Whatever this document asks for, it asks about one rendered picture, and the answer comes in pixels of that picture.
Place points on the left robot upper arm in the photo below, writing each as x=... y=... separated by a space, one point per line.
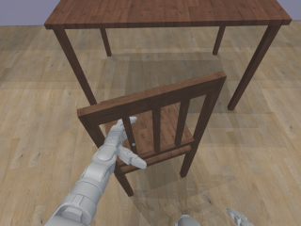
x=61 y=221

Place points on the left robot hand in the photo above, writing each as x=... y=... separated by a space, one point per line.
x=116 y=137

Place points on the robot right shin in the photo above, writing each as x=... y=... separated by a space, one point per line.
x=185 y=216

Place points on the robot left forearm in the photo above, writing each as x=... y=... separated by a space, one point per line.
x=81 y=203

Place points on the right robot hand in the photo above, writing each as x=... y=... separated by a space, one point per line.
x=239 y=218

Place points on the chair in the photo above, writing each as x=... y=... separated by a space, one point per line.
x=160 y=132

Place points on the table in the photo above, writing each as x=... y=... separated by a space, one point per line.
x=102 y=14

